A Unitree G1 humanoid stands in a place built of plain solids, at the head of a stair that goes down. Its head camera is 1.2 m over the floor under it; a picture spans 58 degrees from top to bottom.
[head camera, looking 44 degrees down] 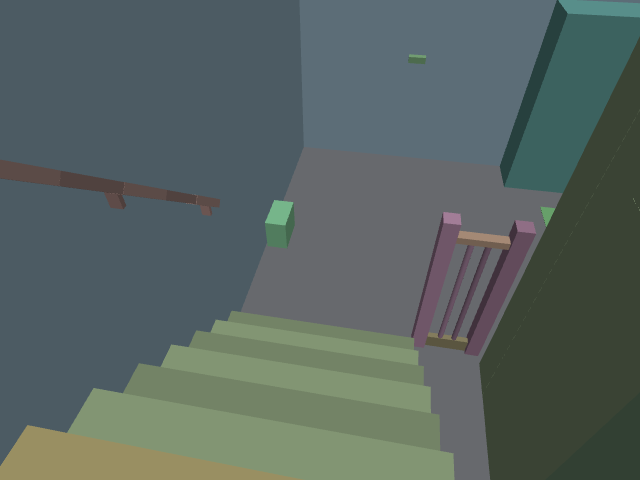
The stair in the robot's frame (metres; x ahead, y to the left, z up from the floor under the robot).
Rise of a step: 0.19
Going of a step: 0.21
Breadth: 1.20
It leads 10 degrees to the right of straight ahead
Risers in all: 7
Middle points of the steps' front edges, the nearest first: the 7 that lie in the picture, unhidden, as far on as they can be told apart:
0.40 0.22 0.00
0.60 0.18 -0.19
0.81 0.15 -0.38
1.01 0.11 -0.56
1.22 0.07 -0.75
1.43 0.03 -0.94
1.63 0.00 -1.13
